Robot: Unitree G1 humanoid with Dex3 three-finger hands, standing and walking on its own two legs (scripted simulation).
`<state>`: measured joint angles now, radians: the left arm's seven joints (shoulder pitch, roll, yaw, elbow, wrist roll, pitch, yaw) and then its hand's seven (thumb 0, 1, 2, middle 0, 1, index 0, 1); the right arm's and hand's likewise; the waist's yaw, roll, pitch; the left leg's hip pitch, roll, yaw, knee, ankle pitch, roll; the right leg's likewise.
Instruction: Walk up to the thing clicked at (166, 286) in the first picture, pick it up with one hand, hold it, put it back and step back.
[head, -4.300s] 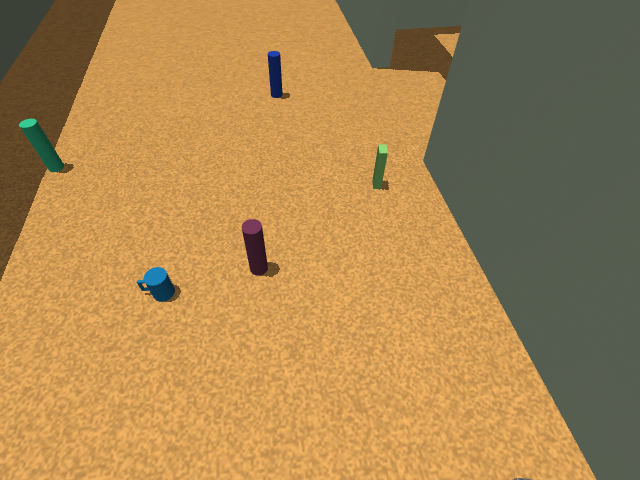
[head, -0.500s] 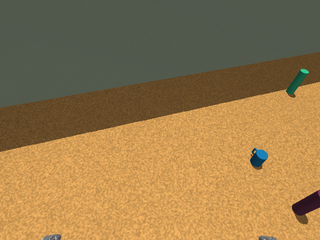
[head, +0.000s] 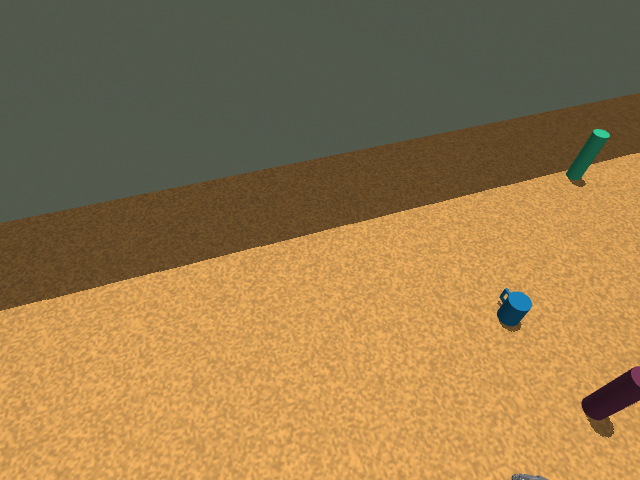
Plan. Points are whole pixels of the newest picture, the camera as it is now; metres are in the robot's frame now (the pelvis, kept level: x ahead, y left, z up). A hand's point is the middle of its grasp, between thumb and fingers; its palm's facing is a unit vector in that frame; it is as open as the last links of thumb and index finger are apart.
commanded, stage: stand
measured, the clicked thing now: (511, 305) +0.77 -0.69 -0.73
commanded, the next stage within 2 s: none
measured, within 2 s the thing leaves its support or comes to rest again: neither
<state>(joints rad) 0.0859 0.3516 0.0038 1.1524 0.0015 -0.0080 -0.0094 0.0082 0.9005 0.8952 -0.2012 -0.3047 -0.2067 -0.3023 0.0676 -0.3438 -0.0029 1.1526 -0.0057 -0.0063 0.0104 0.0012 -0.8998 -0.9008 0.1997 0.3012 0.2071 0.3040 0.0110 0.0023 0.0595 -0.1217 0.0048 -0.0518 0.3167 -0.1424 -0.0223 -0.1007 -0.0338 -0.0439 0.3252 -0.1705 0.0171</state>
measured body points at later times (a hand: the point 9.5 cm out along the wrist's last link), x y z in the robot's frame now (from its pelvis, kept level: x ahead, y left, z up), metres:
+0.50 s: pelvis +0.00 +0.00 +0.00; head +0.00 +0.00 +0.45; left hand +0.08 +0.30 -0.13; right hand +0.06 -0.31 -0.13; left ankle +0.02 +0.13 -0.75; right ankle +0.01 -0.13 -0.75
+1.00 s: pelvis +0.01 +0.00 +0.00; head +0.01 +0.00 +0.45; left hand +0.08 +0.30 -0.13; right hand +0.08 -0.31 -0.13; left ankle +0.02 +0.13 -0.75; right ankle +0.01 -0.13 -0.75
